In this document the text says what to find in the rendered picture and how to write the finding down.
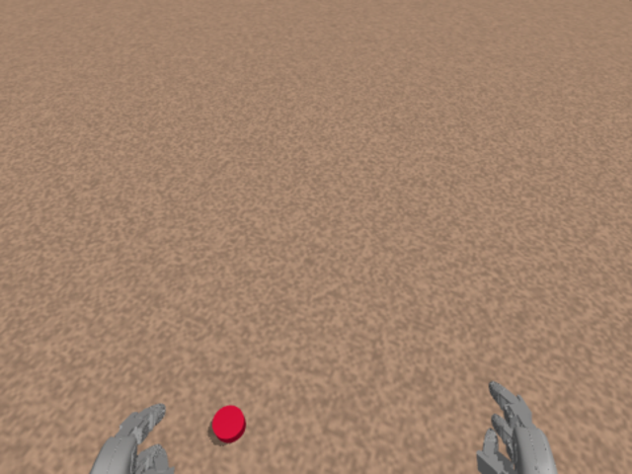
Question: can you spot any tin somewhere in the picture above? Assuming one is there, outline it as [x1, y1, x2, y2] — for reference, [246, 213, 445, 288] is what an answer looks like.
[212, 406, 246, 443]

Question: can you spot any right robot hand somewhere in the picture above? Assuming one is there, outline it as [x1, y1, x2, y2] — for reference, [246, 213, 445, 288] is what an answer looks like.
[476, 381, 558, 474]

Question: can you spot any left robot hand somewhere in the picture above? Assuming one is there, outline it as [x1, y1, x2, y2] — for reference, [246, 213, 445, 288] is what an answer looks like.
[89, 403, 175, 474]

